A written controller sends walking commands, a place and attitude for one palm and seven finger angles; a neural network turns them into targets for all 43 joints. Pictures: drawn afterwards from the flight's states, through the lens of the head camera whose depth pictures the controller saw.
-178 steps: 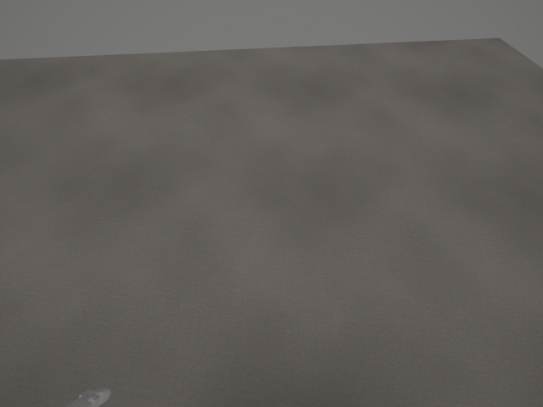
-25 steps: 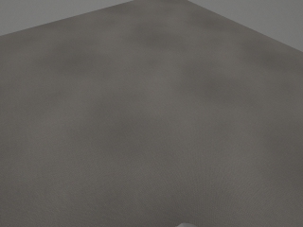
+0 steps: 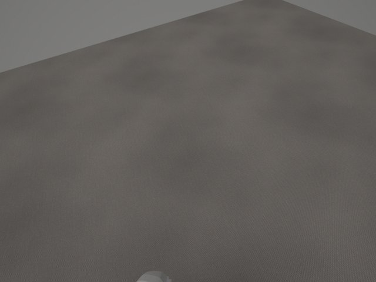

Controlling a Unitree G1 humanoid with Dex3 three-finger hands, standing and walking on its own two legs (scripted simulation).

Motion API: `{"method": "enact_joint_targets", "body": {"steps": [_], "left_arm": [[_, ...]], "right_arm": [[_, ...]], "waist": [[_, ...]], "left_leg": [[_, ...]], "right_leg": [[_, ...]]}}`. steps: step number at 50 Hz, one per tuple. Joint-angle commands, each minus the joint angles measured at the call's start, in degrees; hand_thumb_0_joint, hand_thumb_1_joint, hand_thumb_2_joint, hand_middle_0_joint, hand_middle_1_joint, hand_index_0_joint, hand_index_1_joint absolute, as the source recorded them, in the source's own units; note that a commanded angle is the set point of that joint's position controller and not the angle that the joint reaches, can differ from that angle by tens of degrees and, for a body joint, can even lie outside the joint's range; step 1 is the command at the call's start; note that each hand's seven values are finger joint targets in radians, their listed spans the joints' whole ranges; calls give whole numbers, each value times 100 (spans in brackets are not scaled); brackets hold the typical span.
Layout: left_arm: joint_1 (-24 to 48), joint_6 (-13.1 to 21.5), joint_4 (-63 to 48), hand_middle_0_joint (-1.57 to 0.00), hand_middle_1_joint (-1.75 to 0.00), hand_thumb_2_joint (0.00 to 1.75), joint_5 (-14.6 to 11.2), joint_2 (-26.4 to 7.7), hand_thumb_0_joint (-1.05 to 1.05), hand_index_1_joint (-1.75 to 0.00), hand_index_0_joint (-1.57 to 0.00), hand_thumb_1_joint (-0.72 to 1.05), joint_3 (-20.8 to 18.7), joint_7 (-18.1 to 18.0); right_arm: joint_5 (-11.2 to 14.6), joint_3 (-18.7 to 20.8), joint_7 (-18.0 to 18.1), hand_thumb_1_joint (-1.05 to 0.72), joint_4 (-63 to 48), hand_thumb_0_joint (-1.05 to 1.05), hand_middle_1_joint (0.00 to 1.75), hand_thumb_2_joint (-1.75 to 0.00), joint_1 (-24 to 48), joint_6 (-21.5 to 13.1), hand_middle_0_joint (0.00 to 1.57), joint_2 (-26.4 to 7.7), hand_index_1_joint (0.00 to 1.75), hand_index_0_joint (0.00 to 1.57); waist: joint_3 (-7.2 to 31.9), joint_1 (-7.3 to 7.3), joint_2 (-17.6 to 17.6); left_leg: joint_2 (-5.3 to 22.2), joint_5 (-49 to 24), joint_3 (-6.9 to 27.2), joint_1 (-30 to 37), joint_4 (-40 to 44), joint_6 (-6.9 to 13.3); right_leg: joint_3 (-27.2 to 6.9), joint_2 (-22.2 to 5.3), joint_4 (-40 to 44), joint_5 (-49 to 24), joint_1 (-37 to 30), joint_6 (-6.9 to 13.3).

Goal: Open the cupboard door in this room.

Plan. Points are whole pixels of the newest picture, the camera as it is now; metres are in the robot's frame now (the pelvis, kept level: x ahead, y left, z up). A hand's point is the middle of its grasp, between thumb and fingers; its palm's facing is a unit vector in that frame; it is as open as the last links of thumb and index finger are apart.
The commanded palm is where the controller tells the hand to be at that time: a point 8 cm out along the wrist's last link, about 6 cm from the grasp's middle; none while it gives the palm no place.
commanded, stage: turn or walk to find it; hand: left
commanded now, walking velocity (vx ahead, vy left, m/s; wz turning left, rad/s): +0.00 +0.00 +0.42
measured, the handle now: out of the picture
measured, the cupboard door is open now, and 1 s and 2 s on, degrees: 0 0 0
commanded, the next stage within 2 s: none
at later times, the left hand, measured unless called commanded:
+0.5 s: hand out of the picture +0.01 +0.27 -0.17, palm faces +0.25 -0.94 -0.25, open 7.4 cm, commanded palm none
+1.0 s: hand out of the picture -0.05 +0.21 -0.16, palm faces +0.44 -0.86 -0.25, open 7.4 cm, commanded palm none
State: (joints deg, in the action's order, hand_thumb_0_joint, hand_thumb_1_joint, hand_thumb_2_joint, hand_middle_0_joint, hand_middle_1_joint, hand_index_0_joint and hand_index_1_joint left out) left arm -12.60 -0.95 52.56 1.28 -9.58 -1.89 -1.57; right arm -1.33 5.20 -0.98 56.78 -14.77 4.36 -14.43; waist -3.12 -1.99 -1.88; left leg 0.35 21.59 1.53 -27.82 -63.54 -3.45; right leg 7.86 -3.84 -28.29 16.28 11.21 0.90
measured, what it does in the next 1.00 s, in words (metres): steps on the spot, turning left: left foot, then right foot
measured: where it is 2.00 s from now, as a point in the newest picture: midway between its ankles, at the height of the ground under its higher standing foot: outside the picture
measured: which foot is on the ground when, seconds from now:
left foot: up 0.00-0.18, down 0.20-0.66, up 0.68-1.00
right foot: down 0.00-0.20, up 0.22-0.64, down 0.66-1.00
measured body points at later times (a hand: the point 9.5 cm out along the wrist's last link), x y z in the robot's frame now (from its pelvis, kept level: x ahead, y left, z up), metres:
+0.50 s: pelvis -0.01 +0.05 +0.00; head +0.02 +0.07 +0.45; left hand +0.00 +0.32 -0.15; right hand +0.12 -0.17 -0.14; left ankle -0.03 +0.14 -0.74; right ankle +0.00 -0.10 -0.68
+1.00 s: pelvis -0.02 +0.01 +0.00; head +0.01 +0.01 +0.45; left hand -0.08 +0.25 -0.14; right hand +0.12 -0.21 -0.16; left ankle -0.11 +0.14 -0.69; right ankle +0.01 -0.08 -0.74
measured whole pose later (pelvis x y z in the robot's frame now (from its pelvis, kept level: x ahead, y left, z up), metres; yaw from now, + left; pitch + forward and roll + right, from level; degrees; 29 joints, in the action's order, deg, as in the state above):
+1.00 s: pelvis -0.02 +0.01 +0.00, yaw +26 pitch +0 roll +2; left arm -13.7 -0.5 53.8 1.6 -9.6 -2.0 -1.2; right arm -1.0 4.4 -0.8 58.0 -12.8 4.6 -14.3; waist -4.2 -0.5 -0.6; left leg 2.1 24.9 -0.4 -22.6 -53.4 -4.2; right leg 11.6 -6.0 -29.3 16.6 11.8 0.9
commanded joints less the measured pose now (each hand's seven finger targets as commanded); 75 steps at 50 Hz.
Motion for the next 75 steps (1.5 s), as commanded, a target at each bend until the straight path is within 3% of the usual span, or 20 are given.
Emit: {"method": "enact_joint_targets", "body": {"steps": [1,5,8,9,10,11,17,25,30,32,33,35,37,40,50,53,54,56,62,75], "left_arm": [[-294,129,-246,-20,-30,90,45,-1283,0,-30,-20,90,-314,-56],[-508,93,-86,-20,-30,90,67,-1472,0,-30,-20,90,-384,-39],[-277,39,-56,-20,-30,90,6,-1432,0,-30,-20,90,-396,-33],[-385,-5,-130,-20,-30,90,-44,-1218,0,-30,-20,90,-364,-10],[-384,-26,-334,-20,-30,90,-60,-819,0,-30,-20,90,-273,32],[8,-106,-399,-20,-30,90,-4,-867,0,-30,-20,90,-211,-19],[-77,-100,-81,-20,-30,90,-34,-881,0,-30,-20,90,-272,89],[348,-91,-382,-20,-30,90,-58,-767,0,-30,-20,90,-230,45],[-118,2,-347,-20,-30,90,-94,-763,0,-30,-20,90,-227,5],[-454,117,-312,-20,-30,90,-27,-1166,0,-30,-20,90,-299,-40],[-478,149,-326,-20,-30,90,46,-1632,0,-30,-20,90,-396,-71],[-152,119,-461,-20,-30,90,-12,-1480,0,-30,-20,90,-383,-71],[394,110,-560,-20,-30,90,-18,-1137,0,-30,-20,90,-279,-62],[192,169,-502,-20,-30,90,-19,-999,0,-30,-20,90,-228,-49],[-538,110,-58,-20,-30,90,61,-1397,0,-30,-20,90,-377,-43],[-342,65,-6,-20,-30,90,25,-1414,0,-30,-20,90,-395,-32],[-338,29,-12,-20,-30,90,-30,-1330,0,-30,-20,90,-384,-19],[-256,-49,-346,-20,-30,90,-46,-738,0,-30,-20,90,-226,25],[-59,-91,-39,-20,-30,90,-36,-860,0,-30,-20,90,-272,85],[-50,-20,-335,-20,-30,90,-95,-743,0,-30,-20,90,-218,15]], "right_arm": [[31,-12,3,-90,-488,0,30,-90,513,-120,20,-233,30,20],[92,-86,22,-90,-533,0,30,-90,663,-206,20,-178,30,20],[81,-70,38,-90,-401,0,30,-90,154,-288,20,-312,30,20],[49,5,36,-90,-387,0,30,-90,-42,-357,20,-698,30,20],[21,123,59,-90,-391,0,30,-90,-254,-383,20,-1272,30,20],[31,153,124,-90,-274,0,30,-90,-487,-358,20,-1336,30,20],[42,-33,227,-90,-517,0,30,-90,388,-433,20,-813,30,20],[-8,49,206,-90,-529,0,30,-90,129,-371,20,-871,30,20],[1,90,168,-90,-623,0,30,-90,343,-323,20,-863,30,20],[89,67,110,-90,-666,0,30,-90,306,-331,20,-552,30,20],[92,-3,83,-90,-828,0,30,-90,275,-338,20,-188,30,20],[4,113,85,-90,-723,0,30,-90,432,-172,20,-494,30,20],[-3,116,6,-90,-487,0,30,-90,195,-116,20,-413,30,20],[-10,76,-13,-90,-356,0,30,-90,44,-97,20,-349,30,20],[89,-109,25,-90,-487,0,30,-90,710,-208,20,-152,30,20],[89,-117,49,-90,-390,0,30,-90,306,-274,20,-210,30,20],[73,-81,42,-90,-337,0,30,-90,82,-327,20,-396,30,20],[33,117,83,-90,-346,0,30,-90,-289,-349,20,-1344,30,20],[43,-58,231,-90,-462,0,30,-90,364,-439,20,-787,30,20],[-10,91,160,-90,-592,0,30,-90,358,-321,20,-872,30,20]], "waist": [[109,360,1208],[404,471,1514],[564,119,1154],[826,37,137],[823,-39,-1565],[835,-247,-1292],[414,155,-577],[480,-21,-595],[601,241,-563],[759,401,399],[607,409,1826],[292,370,1501],[-81,49,851],[29,118,1192],[469,518,1406],[587,252,1260],[720,106,799],[730,-70,-1590],[385,172,-620],[569,207,-715]], "left_leg": [[148,398,-272,-82,822,-61],[58,486,-594,493,2044,27],[74,-833,-684,1676,3751,137],[688,-1917,54,2578,4228,367],[2136,-4124,1788,3116,4293,1065],[2322,-4139,1807,2661,4365,1424],[1287,-3638,816,2123,4398,1223],[1301,-3348,1514,2212,4327,1411],[1011,-3185,1651,1501,3912,1177],[397,-1705,1173,455,3019,631],[-447,558,158,-523,1838,226],[-185,915,432,-322,13,224],[12,178,297,-340,-575,159],[78,-211,92,-349,-602,-1],[113,527,-553,419,1900,13],[60,-391,-744,1264,3285,98],[226,-1191,-611,1996,4064,186],[2354,-4035,1819,2765,4470,1337],[1339,-3778,770,2141,4408,1211],[1116,-3157,1598,1636,4056,1240]], "right_leg": [[-876,-1515,913,-1905,-400,716],[-700,-1585,402,-3032,-702,693],[-237,-1425,-339,-2519,-168,214],[75,-1055,-1224,-1453,619,-137],[220,-361,-2358,1669,2020,-534],[-349,-296,-3133,2109,1930,-492],[-611,-248,-3410,722,1803,-557],[-676,-16,-2163,984,1517,-566],[-543,216,-394,156,223,-461],[-1249,-569,961,-694,-1079,-251],[-2603,-2016,1192,-1263,-1316,392],[-2557,-2088,1445,-679,-16,842],[-1593,-1526,1333,-510,362,597],[-985,-1278,1220,-1057,41,480],[-650,-1657,488,-3010,-779,745],[-257,-1537,-73,-2792,-513,382],[-24,-1400,-605,-2258,-35,100],[86,-327,-2638,2144,1972,-522],[-610,-302,-3523,728,1846,-554],[-530,193,-726,443,484,-473]]}}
